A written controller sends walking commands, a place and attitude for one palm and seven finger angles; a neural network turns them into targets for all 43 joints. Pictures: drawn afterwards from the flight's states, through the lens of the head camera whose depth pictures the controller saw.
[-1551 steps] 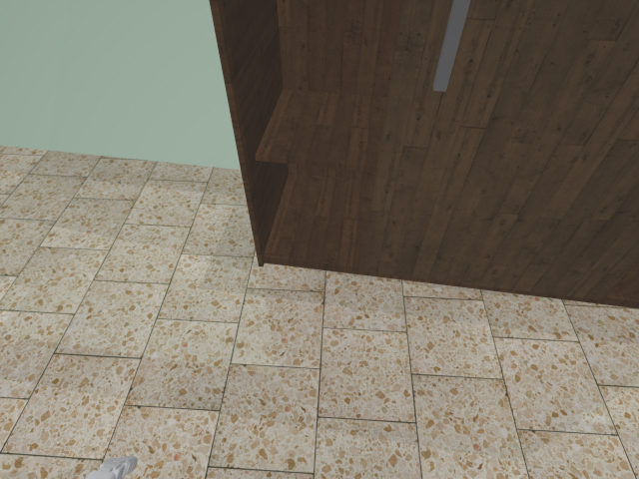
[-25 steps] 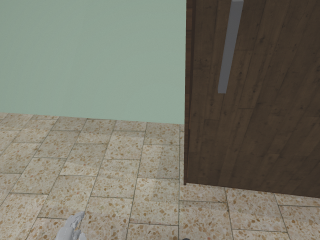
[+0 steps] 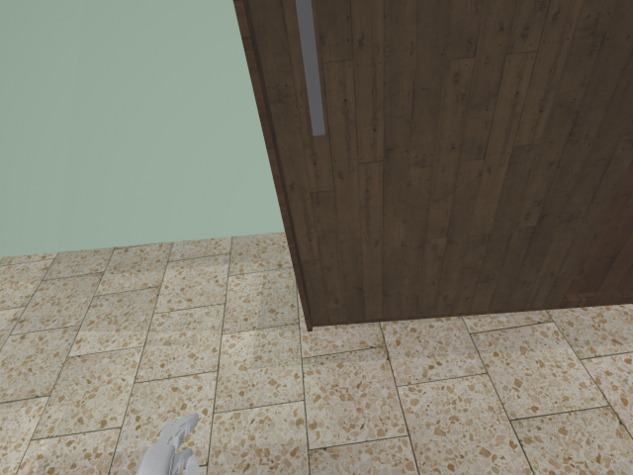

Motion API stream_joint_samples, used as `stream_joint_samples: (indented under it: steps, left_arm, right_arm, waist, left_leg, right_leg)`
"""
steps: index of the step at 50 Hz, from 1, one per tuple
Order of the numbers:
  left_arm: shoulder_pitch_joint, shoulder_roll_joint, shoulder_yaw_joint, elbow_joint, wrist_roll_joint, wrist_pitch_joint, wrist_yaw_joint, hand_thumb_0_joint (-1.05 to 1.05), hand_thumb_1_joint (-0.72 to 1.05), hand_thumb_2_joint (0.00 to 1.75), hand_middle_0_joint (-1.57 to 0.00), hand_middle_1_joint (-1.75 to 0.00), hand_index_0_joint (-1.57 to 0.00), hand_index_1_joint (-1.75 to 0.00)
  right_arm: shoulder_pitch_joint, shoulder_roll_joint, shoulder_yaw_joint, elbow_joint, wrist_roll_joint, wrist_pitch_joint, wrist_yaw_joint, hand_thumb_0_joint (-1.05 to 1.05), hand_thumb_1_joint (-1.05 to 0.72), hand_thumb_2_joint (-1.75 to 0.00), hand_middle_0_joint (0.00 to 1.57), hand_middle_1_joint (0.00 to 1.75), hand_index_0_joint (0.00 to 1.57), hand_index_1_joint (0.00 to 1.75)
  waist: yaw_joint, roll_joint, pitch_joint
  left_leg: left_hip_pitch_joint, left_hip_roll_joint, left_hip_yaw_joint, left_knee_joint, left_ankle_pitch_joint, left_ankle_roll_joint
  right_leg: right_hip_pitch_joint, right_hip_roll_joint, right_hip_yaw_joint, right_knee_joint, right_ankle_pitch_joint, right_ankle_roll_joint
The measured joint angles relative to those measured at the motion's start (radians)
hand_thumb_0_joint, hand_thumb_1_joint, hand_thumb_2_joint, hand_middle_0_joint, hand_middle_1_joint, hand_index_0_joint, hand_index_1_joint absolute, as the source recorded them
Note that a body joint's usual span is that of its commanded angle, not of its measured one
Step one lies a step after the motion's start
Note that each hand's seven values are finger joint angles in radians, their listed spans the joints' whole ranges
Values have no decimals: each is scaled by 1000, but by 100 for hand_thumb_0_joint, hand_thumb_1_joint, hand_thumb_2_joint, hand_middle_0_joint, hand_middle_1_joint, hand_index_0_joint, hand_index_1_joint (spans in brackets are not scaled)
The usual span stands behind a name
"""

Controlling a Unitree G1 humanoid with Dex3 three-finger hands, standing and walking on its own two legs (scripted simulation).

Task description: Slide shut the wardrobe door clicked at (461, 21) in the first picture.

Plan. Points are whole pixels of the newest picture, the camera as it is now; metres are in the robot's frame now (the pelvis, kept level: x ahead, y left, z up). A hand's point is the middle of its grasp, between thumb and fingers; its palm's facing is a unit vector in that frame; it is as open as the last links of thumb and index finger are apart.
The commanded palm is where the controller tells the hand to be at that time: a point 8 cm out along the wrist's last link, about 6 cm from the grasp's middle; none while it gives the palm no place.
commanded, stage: stop stepping back and stand still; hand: right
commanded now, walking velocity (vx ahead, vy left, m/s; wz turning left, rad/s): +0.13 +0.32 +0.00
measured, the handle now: (311, 61) +0.79 +0.00 +0.23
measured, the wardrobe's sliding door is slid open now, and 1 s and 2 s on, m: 0.01 0.01 0.01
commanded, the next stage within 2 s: let the arm hang, fingers relaxed in 1.24 s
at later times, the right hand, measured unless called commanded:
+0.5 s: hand out of the picture +0.11 -0.34 +0.22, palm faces +0.53 +0.81 -0.27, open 7.4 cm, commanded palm +0.06 -0.36 +0.21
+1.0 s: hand out of the picture +0.15 -0.39 +0.19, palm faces +0.45 +0.80 -0.41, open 7.4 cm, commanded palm +0.09 -0.42 +0.21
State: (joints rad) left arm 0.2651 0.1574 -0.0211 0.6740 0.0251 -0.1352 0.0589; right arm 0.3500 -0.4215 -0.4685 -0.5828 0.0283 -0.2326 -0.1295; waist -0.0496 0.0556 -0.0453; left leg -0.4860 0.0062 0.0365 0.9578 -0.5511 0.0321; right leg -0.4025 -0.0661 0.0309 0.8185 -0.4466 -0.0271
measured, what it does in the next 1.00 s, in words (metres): steps to the right: left foot, then right foot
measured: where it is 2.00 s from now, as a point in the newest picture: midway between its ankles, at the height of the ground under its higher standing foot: outside the picture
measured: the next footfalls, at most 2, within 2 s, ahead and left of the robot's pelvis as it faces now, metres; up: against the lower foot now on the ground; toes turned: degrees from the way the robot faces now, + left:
left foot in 0.36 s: -0.11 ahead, +0.05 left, +0.00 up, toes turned +7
right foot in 0.56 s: +0.01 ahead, -0.22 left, +0.00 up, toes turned +0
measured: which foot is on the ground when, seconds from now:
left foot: up 0.00-0.34, down 0.36-0.56, up 0.58-0.74, down 0.76-1.00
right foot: down 0.00-0.30, up 0.32-0.54, down 0.56-1.00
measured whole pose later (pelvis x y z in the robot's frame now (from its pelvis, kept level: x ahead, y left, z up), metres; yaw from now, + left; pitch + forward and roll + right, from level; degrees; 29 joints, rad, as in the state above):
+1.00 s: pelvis -0.07 -0.13 +0.03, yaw +3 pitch -2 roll +0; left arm 0.25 0.20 0.01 0.70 0.01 -0.12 0.07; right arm 0.48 -0.35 -0.43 -0.43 0.03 -0.21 -0.15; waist -0.01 0.01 0.03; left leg -0.24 0.05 0.02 0.62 -0.35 -0.02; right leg -0.30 0.00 -0.07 0.60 -0.26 -0.04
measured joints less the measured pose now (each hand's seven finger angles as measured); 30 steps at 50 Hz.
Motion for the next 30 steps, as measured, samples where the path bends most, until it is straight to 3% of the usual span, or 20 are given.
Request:
stream_joint_samples:
  steps: [1,3,6,10,14,16,17,18,20,21,22,24,27,28,30]
  left_arm:
    - [-16,-4,1,8,0,-2,0,1,90,90,-21,-30,-21,-30]
    - [-26,-23,-5,13,3,3,-17,1,90,90,-20,-30,-21,-30]
    - [-9,-48,-21,-5,0,17,-47,1,90,90,-21,-30,-21,-30]
    - [14,-56,-23,-30,7,39,-46,1,90,90,-21,-30,-21,-30]
    - [25,-43,1,-58,16,61,-13,1,90,90,-21,-30,-21,-30]
    - [21,-29,12,-76,5,65,-5,1,90,90,-21,-30,-21,-30]
    - [13,-19,14,-92,-6,63,-4,1,90,90,-21,-30,-21,-30]
    - [-4,3,17,-102,-13,57,-5,1,90,90,-21,-30,-21,-30]
    - [-44,54,42,-48,-21,56,-10,1,90,90,-21,-30,-21,-30]
    - [-47,59,52,-18,-25,59,-13,1,90,90,-21,-30,-21,-30]
    - [-45,58,56,3,-29,63,-14,1,90,90,-20,-30,-21,-30]
    - [-32,51,51,14,-30,69,-5,1,90,90,-20,-30,-21,-30]
    - [-4,61,41,-17,-21,46,17,1,90,90,-20,-30,-21,-30]
    - [-5,67,43,-30,-17,32,22,1,90,90,-20,-30,-21,-30]
    - [-39,36,43,-25,-9,14,25,1,90,90,-20,-30,-21,-30]
  right_arm:
    - [-34,11,-10,55,-4,-9,-12,1,-89,-90,22,30,21,30]
    - [-58,20,-23,132,0,10,-18,1,-89,-90,21,30,21,30]
    - [-30,40,9,137,6,57,-14,1,-89,-90,21,30,20,30]
    - [86,57,94,53,1,90,-9,2,-90,-90,20,30,20,30]
    - [172,-16,104,13,5,110,-4,1,-89,-90,21,30,20,30]
    - [182,-81,65,5,16,123,-3,1,-89,-90,21,30,21,30]
    - [182,-119,29,-9,21,124,-4,1,-89,-90,21,30,21,30]
    - [171,-137,-4,-20,22,115,-4,1,-89,-90,21,30,21,30]
    - [120,-91,1,6,22,79,-5,1,-89,-90,22,30,21,30]
    - [100,-68,6,20,23,67,-6,1,-89,-90,22,30,21,30]
    - [88,-40,7,32,23,54,-10,1,-89,-90,22,30,21,30]
    - [72,14,11,56,23,40,-23,1,-89,-90,21,30,21,30]
    - [42,69,39,69,19,41,-42,1,-89,-90,21,30,20,30]
    - [35,73,43,64,18,39,-45,1,-89,-90,21,30,20,30]
    - [24,52,28,67,17,28,-46,1,-89,-90,21,30,20,30]
  waist:
    - [-7,-5,24]
    - [3,-15,43]
    - [21,-24,49]
    - [37,-36,30]
    - [59,-58,-4]
    - [62,-33,-13]
    - [51,9,-16]
    - [32,30,-14]
    - [17,-52,13]
    - [7,-58,13]
    - [-5,-48,9]
    - [-12,-15,6]
    - [16,3,21]
    - [28,-2,29]
    - [46,21,74]
  left_leg:
    - [-33,-13,-31,112,12,-8]
    - [-84,-42,-44,285,71,-21]
    - [-100,-63,-1,334,168,-24]
    - [-10,-76,76,161,212,-17]
    - [199,-99,155,-153,84,16]
    - [334,-89,161,-365,83,52]
    - [380,-54,130,-458,137,88]
    - [384,-24,87,-498,186,99]
    - [351,-66,99,-406,167,44]
    - [349,-70,96,-387,151,28]
    - [348,-65,84,-380,143,18]
    - [346,-39,57,-376,140,5]
    - [323,9,52,-301,100,-12]
    - [292,20,46,-240,70,-13]
    - [217,17,-12,-80,-3,-16]
  right_leg:
    - [-1,9,-14,7,43,-3]
    - [20,13,-26,-44,117,-8]
    - [77,-4,-36,-192,188,0]
    - [151,-27,-70,-408,213,28]
    - [154,-47,-125,-525,236,59]
    - [69,-31,-166,-404,168,66]
    - [-13,-3,-185,-238,102,60]
    - [-108,12,-175,-23,54,53]
    - [-209,-23,-72,318,4,49]
    - [-221,-23,-43,398,19,48]
    - [-217,-26,-31,420,38,43]
    - [-162,-36,-39,313,54,28]
    - [0,-36,-68,-44,87,17]
    - [16,-30,-68,-94,94,15]
    - [5,-9,-93,-60,118,21]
